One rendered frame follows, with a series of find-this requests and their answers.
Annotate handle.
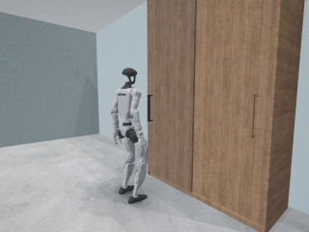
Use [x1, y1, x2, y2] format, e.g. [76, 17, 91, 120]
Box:
[248, 95, 256, 139]
[147, 95, 153, 122]

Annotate robot right hand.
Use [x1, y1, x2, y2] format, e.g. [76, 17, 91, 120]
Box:
[138, 136, 149, 157]

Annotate robot right upper arm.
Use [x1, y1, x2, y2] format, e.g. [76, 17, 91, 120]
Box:
[129, 88, 142, 117]

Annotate robot right forearm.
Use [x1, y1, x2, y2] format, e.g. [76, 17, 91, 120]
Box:
[132, 109, 144, 138]

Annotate robot left foot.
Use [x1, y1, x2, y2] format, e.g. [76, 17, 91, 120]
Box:
[119, 185, 134, 194]

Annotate humanoid robot head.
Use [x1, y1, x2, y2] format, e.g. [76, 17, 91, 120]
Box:
[122, 68, 137, 89]

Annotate wardrobe door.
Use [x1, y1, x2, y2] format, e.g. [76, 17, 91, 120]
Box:
[192, 0, 278, 226]
[148, 0, 197, 192]

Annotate robot left upper arm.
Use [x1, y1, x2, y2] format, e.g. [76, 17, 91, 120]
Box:
[111, 88, 121, 114]

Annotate robot left forearm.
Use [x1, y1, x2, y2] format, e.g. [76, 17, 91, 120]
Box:
[111, 111, 120, 131]

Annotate robot left hand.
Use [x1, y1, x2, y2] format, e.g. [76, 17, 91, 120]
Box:
[113, 130, 122, 145]

